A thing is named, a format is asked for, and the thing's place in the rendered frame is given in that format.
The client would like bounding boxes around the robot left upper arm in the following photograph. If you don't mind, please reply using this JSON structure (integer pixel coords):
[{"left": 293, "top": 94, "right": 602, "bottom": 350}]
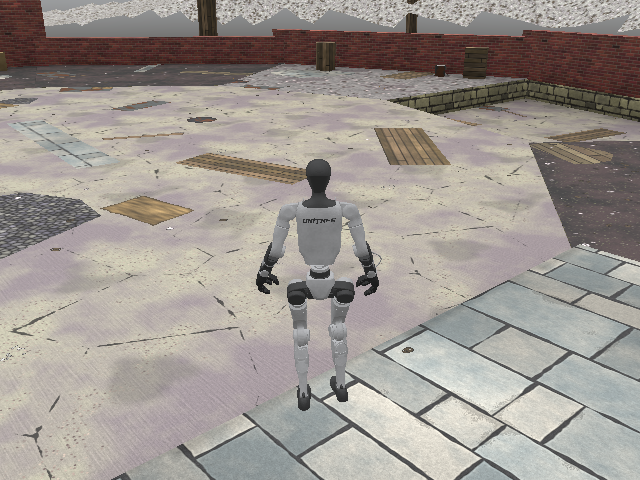
[{"left": 269, "top": 203, "right": 298, "bottom": 258}]

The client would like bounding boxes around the left robot forearm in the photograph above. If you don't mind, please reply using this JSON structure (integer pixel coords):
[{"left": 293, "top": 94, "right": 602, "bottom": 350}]
[{"left": 258, "top": 242, "right": 279, "bottom": 277}]

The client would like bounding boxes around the left robot hand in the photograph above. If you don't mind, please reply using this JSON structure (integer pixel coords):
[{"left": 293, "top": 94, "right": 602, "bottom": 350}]
[{"left": 256, "top": 272, "right": 279, "bottom": 294}]

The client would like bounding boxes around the right robot forearm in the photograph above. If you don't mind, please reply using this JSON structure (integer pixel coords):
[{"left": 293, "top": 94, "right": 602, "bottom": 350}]
[{"left": 358, "top": 241, "right": 377, "bottom": 278}]

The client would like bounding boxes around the robot right shin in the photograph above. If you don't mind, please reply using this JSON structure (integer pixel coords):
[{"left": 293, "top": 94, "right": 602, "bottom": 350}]
[{"left": 331, "top": 323, "right": 348, "bottom": 389}]

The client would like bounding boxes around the right robot hand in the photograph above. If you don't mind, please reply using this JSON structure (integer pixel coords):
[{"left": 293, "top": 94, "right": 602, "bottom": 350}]
[{"left": 356, "top": 274, "right": 379, "bottom": 296}]

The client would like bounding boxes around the humanoid robot torso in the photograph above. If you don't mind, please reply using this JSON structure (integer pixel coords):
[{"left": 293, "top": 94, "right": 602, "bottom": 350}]
[{"left": 296, "top": 197, "right": 343, "bottom": 300}]

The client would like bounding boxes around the robot right upper arm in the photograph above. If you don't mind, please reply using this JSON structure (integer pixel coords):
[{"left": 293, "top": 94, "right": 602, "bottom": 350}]
[{"left": 340, "top": 202, "right": 369, "bottom": 257}]

